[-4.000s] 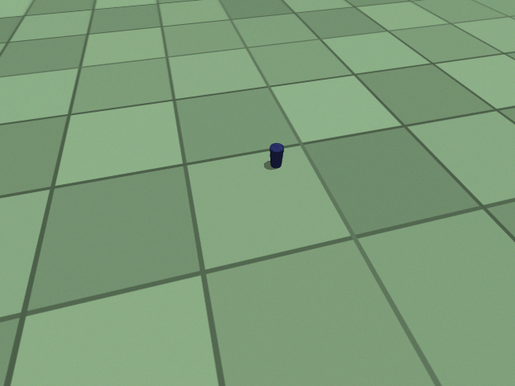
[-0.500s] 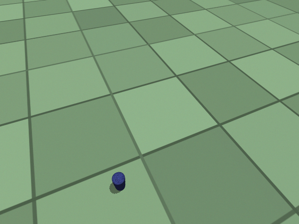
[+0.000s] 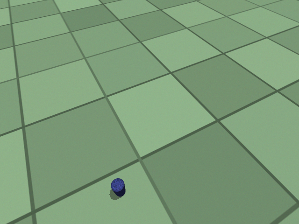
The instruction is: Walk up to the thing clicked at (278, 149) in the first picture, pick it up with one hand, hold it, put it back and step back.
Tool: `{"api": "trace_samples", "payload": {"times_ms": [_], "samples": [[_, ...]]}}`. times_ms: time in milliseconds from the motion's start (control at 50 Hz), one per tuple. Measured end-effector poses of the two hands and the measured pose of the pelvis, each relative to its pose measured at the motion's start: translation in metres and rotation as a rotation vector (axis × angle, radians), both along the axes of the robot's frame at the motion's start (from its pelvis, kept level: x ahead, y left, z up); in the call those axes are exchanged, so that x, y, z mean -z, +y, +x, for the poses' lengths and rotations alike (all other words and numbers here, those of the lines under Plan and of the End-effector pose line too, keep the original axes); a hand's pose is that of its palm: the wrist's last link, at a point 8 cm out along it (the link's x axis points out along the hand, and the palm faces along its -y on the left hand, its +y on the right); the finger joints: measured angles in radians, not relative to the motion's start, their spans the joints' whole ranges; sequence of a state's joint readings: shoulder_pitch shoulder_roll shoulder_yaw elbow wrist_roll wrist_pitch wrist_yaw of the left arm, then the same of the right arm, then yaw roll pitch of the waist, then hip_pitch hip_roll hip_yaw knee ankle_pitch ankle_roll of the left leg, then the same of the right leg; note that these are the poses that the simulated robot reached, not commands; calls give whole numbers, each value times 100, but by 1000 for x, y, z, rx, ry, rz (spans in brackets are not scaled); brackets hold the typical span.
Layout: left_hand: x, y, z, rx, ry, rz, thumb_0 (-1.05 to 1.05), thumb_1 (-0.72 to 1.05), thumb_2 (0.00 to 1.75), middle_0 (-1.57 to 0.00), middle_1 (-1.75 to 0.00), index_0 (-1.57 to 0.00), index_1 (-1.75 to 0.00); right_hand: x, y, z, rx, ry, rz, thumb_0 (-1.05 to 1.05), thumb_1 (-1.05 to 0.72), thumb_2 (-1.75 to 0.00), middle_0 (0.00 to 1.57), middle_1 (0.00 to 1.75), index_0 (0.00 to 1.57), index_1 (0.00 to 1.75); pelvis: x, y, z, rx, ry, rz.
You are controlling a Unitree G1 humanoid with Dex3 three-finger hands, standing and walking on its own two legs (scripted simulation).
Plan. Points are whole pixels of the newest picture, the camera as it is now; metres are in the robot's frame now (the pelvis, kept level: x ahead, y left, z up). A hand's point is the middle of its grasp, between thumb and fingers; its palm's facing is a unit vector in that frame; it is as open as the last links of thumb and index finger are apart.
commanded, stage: walk up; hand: left
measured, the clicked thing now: (119, 188) +0.44 +0.21 -0.69
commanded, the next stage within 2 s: stand in 0.90 s
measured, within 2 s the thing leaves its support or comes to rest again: neither
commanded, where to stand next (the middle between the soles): +0.10 +0.00 m, yaw +1 degrees
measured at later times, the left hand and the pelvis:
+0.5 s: hand out of the picture +0.09 +0.24 -0.13, palm faces -0.01 -0.95 -0.32, open 7.3 cm; pelvis +0.01 -0.01 +0.02, yaw +0 degrees
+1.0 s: hand out of the picture +0.09 +0.25 -0.13, palm faces -0.02 -0.94 -0.33, open 7.3 cm; pelvis +0.02 +0.00 +0.03, yaw +0 degrees
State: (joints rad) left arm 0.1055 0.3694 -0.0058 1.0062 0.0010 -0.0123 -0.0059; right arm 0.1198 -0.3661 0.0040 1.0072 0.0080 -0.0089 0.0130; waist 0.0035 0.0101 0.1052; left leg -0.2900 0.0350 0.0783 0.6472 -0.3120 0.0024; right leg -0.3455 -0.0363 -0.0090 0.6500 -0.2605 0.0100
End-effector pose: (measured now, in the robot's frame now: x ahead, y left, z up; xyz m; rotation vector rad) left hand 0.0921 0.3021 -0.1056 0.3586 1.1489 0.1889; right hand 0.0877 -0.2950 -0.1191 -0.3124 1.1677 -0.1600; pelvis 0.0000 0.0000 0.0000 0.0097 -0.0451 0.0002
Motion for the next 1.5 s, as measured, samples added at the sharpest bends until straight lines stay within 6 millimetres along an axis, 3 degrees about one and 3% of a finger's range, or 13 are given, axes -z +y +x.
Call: {"api": "trace_samples", "payload": {"times_ms": [220,420,800,1120,1500], "samples": [[-8,-12,12,-11,16,-36,0,91,90,-20,-30,-20,-30,-16,-11,-12,26,64,-19,0,-90,-90,21,30,21,30,-17,-4,4,2,0,1],[-8,-15,2,-38,54,-54,0,91,90,-20,-30,-20,-30,-25,-16,-6,37,62,-34,0,-90,-90,21,30,21,30,-23,-5,7,2,0,-3],[-8,-9,-16,-72,108,-43,0,91,90,-20,-30,-20,-30,-22,-3,4,34,63,-3,0,-90,-90,21,30,21,30,-25,-3,14,1,7,-6],[-11,-6,4,-57,79,-35,0,91,90,-20,-30,-20,-30,-23,-1,11,32,72,-10,0,-90,-90,21,30,21,30,-26,0,29,-14,17,-7],[-14,-6,24,-60,60,-27,0,91,90,-20,-30,-20,-30,-25,-3,37,16,52,-16,0,-90,-90,21,30,21,30,-27,-2,45,-26,19,-10]]}}
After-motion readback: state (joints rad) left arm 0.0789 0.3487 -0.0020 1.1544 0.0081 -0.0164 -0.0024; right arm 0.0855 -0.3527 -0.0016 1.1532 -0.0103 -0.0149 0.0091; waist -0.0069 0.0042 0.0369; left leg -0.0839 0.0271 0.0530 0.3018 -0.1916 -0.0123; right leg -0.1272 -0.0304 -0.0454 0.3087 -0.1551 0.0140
